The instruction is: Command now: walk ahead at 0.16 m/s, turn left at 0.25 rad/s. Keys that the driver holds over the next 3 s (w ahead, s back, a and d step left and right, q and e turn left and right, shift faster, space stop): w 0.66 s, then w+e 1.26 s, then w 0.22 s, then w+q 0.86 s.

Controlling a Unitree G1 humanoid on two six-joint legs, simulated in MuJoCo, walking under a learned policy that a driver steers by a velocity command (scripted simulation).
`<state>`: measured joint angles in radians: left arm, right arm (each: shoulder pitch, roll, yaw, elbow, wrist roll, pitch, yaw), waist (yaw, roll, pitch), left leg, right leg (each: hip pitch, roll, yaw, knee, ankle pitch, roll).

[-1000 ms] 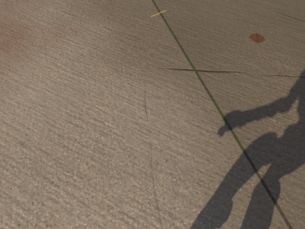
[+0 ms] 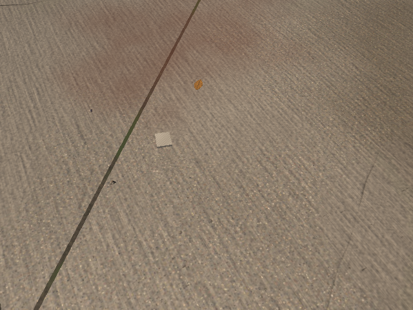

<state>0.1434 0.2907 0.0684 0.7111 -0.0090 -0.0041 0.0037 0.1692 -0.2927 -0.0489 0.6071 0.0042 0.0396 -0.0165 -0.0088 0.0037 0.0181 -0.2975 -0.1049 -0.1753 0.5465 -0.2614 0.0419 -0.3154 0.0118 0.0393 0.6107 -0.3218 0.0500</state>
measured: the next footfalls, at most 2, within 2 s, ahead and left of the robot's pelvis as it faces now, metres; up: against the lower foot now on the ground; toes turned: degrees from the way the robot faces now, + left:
right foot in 0.02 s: +0.04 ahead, -0.13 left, +0.00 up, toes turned +3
left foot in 0.44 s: +0.25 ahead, +0.15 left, +0.00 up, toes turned +2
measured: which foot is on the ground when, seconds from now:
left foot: down 0.00-0.04, up 0.06-0.42, down 0.44-0.98, up 1.00-1.00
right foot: up 0.00-0.00, down 0.02-0.46, up 0.48-0.94, down 0.96-1.00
